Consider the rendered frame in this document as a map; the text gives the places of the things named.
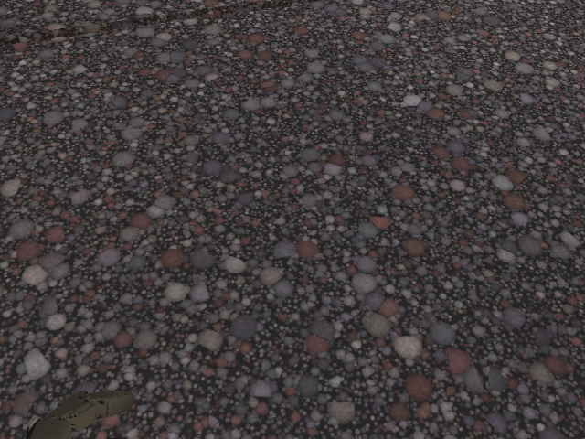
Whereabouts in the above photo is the left robot hand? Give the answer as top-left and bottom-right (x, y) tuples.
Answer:
(26, 390), (134, 439)

